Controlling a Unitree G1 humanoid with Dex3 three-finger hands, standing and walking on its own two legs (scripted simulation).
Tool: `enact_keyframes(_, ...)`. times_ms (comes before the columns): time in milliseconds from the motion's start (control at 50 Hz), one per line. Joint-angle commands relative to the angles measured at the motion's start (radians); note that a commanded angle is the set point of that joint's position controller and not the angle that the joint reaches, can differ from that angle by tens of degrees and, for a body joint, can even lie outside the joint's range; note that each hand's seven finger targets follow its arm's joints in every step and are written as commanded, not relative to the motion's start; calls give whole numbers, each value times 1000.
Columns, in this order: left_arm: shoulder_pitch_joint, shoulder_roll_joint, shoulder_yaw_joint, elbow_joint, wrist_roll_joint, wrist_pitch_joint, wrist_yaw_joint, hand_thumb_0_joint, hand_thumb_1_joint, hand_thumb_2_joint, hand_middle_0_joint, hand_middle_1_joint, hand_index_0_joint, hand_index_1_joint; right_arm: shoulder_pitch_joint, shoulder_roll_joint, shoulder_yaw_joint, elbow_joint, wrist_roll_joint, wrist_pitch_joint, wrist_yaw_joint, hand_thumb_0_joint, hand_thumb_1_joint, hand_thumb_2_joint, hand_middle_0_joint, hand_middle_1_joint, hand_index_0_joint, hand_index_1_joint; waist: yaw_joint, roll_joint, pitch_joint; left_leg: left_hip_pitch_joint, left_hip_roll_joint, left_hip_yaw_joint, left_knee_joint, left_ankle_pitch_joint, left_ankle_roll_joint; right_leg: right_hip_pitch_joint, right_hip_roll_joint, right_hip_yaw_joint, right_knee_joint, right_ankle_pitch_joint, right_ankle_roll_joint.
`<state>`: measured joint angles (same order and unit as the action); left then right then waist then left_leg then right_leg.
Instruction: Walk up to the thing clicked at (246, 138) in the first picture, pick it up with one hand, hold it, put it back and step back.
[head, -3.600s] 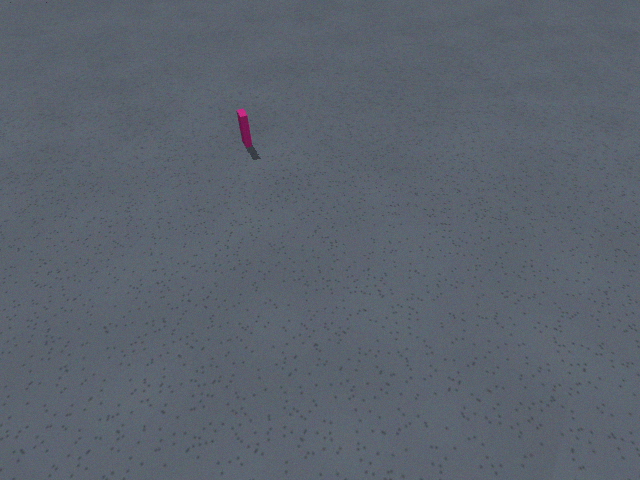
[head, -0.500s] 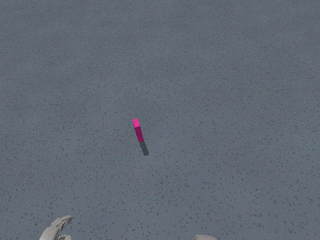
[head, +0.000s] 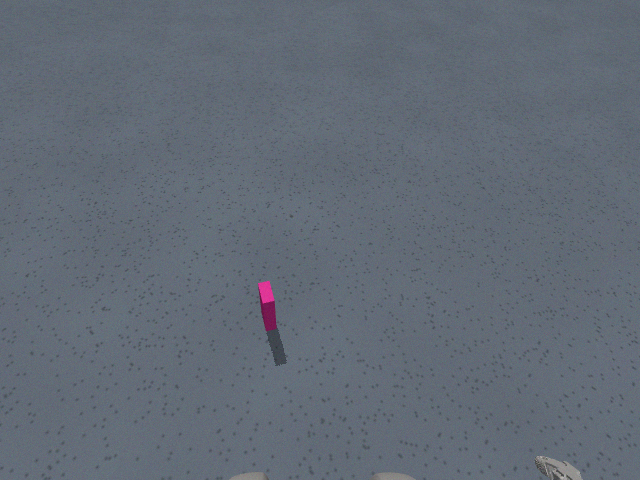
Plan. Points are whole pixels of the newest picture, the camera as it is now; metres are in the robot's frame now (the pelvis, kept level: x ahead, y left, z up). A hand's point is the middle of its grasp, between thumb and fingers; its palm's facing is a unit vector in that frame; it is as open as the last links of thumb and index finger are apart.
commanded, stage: walk up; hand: left
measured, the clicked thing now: (267, 306) +0.71 +0.16 -0.67
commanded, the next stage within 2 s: none
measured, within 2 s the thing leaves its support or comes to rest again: neither
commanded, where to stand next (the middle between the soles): +0.43 -0.04 m, yaw +1 degrees
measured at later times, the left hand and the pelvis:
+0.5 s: hand (185, 405) +0.23 +0.20 -0.10, palm faces -0.01 -0.90 -0.43, open 7.4 cm; pelvis +0.17 -0.07 +0.01, yaw -1 degrees
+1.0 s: hand (189, 339) +0.35 +0.23 -0.15, palm faces -0.03 -0.94 -0.33, open 7.4 cm; pelvis +0.30 -0.03 +0.00, yaw +1 degrees
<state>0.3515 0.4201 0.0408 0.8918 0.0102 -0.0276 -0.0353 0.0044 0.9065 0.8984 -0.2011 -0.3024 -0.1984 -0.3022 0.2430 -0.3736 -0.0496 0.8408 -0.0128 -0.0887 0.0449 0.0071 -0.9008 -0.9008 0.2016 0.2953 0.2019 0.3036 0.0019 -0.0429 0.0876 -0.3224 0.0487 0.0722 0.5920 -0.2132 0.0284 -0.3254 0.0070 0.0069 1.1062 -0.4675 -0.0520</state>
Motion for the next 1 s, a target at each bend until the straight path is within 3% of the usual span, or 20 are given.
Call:
enact_keyframes(0, 45, 194, 59, -61, -17, -26, -4, 0, 900, 900, -200, -300, -200, -300, 80, -282, -73, -44, 24, -24, -29, 0, -900, -900, 200, 300, 200, 300, -3, 161, -13, 100, 217, -218, -326, 81, 141, -170, -80, 77, -24, 122, 17)
enact_keyframes(140, -66, 188, 74, -80, 9, -20, -46, 0, 900, 900, -200, -300, -200, -300, 51, -325, -90, -75, 5, -29, -16, 0, -900, -900, 200, 300, 200, 300, -29, 217, 36, 45, 226, -174, -413, -270, 190, -162, -131, -7, -336, 237, 65)
enact_keyframes(220, -94, 174, 75, -72, 7, -37, -50, 0, 900, 900, -200, -300, -200, -300, 39, -320, -89, -73, 5, -20, -13, 0, -900, -900, 200, 300, 200, 300, -19, 198, 15, 46, 204, -139, -341, -224, 167, -70, -108, -37, -463, 286, 43)
enact_keyframes(280, 29, 189, 87, -27, 13, -57, -33, 0, 900, 900, -200, -300, -200, -300, 12, -286, -76, -88, 4, -5, -14, 0, -900, -900, 200, 300, 200, 300, 57, 99, -78, 31, 169, -82, -99, -60, 128, 168, -58, -84, -583, 282, 32)
enact_keyframes(300, 101, 230, 105, -3, 15, -70, -20, 0, 900, 900, -200, -300, -200, -300, 70, -226, -54, -83, 5, -2, -14, 0, -900, -900, 200, 300, 200, 300, 86, -59, -145, -13, 101, -16, 140, 17, 97, 319, -49, -47, -640, 219, 17)
enact_keyframes(320, 162, 308, 129, -4, 22, -79, -5, 0, 900, 900, -200, -300, -200, -300, 109, -151, -27, -100, 9, -4, -14, 0, -900, -900, 200, 300, 200, 300, 102, -291, -157, -183, 1, 40, 394, -140, 44, 392, -237, 257, -756, 60, -33)
enact_keyframes(340, 110, 344, 126, -43, 16, -84, 5, 0, 900, 900, -200, -300, -200, -300, 133, -158, -23, -87, 13, 9, -17, 0, -900, -900, 200, 300, 200, 300, 75, -266, -98, -350, -88, -32, 504, -300, 3, 392, -398, 561, -872, -7, -110)
enact_keyframes(360, 80, 361, 124, -48, 2, -76, 3, 0, 900, 900, -200, -300, -200, -300, 90, -257, -49, -72, 7, 17, -29, 0, -900, -900, 200, 300, 200, 300, 86, -204, -65, -341, -27, -97, 566, -311, 6, 312, -448, 621, -875, 8, -188)
enact_keyframes(380, 56, 329, 115, -60, -9, -72, 5, 0, 900, 900, -200, -300, -200, -300, 64, -278, -56, -64, 7, 15, -30, 0, -900, -900, 200, 300, 200, 300, 71, -145, -19, -338, 8, -135, 570, -272, 4, 248, -421, 553, -866, 84, -205)
enact_keyframes(440, 2, 244, 86, -68, -22, -76, 18, 0, 900, 900, -200, -300, -200, -300, 127, -233, -46, -12, 30, 24, -18, 0, -900, -900, 200, 300, 200, 300, 16, -140, -39, -255, 16, -157, 479, -134, 3, 228, -267, 201, -801, 438, -89)
enact_keyframes(480, -2, 237, 81, -79, -18, -81, 20, 0, 900, 900, -200, -300, -200, -300, 130, -224, -50, -4, 24, 37, -8, 0, -900, -900, 200, 300, 200, 300, 11, -151, -36, -217, -8, -143, 460, -67, -5, 187, -234, 118, -807, 521, -91)
enact_keyframes(580, -3, 252, 92, -123, 0, -83, 19, 0, 900, 900, -200, -300, -200, -300, 29, -211, -59, -43, 2, 44, 13, 0, -900, -900, 200, 300, 200, 300, 38, -95, 7, -243, 13, -125, 238, -27, -34, 180, -284, 93, -858, 293, -162)
enact_keyframes(680, 7, 262, 89, -132, 2, -78, 16, 0, 900, 900, -200, -300, -200, -300, -49, -198, -63, -68, -5, 30, 25, 0, -900, -900, 200, 300, 200, 300, 54, -89, 10, -125, 32, -57, 63, 25, -20, 133, -297, 68, -818, 264, -158)
enact_keyframes(780, -11, 215, 58, -143, 0, -65, 17, 0, 900, 900, -200, -300, -200, -300, 158, -249, -93, -1, -11, 9, 8, 0, -900, -900, 200, 300, 200, 300, -76, 102, -104, 300, -36, -27, -71, -35, 28, -35, -199, -39, -432, 365, -88)
enact_keyframes(800, 48, 134, 29, -143, -9, -60, 21, 0, 900, 900, -200, -300, -200, -300, 210, -312, -108, 3, -24, 5, -11, 0, -900, -900, 200, 300, 200, 300, -86, 320, -161, 390, 136, -287, -198, -107, 91, -127, -109, -101, -140, 309, -23)
enact_keyframes(820, 92, 106, 27, -132, -14, -51, 23, 0, 900, 900, -200, -300, -200, -300, 184, -356, -109, -33, -15, 1, -22, 0, -900, -900, 200, 300, 200, 300, -45, 347, -121, 416, 313, -631, -277, -48, 162, -307, 30, -61, -34, -49, 18)
enact_keyframes(840, 73, 208, 52, -112, -7, -37, 40, 0, 900, 900, -200, -300, -200, -300, 174, -370, -114, -36, 17, 6, -20, 0, -900, -900, 200, 300, 200, 300, -59, 258, -123, 365, 383, -688, -287, -38, 252, -297, -31, -1, 51, -104, 4)
enact_keyframes(860, 27, 229, 49, -107, -5, -33, 44, 0, 900, 900, -200, -300, -200, -300, 159, -347, -112, -35, 21, 11, -23, 0, -900, -900, 200, 300, 200, 300, -55, 205, -62, 264, 372, -649, -292, 32, 271, -289, -50, 32, 96, -94, 3)
enact_keyframes(920, 50, 194, 47, -70, -19, -22, 31, 0, 900, 900, -200, -300, -200, -300, 68, -263, -73, -60, 18, 3, -35, 0, -900, -900, 200, 300, 200, 300, -3, 143, -15, 123, 220, -269, -266, 275, 159, -180, -84, 84, -5, 50, 2)
enact_keyframes(980, 83, 158, 41, -40, -21, -6, 31, 0, 900, 900, -200, -300, -200, -300, 18, -261, -62, -70, 11, 6, -43, 0, -900, -900, 200, 300, 200, 300, 21, 203, -34, 50, 189, -174, -253, 299, 170, -96, -69, 28, -101, 126, 34)
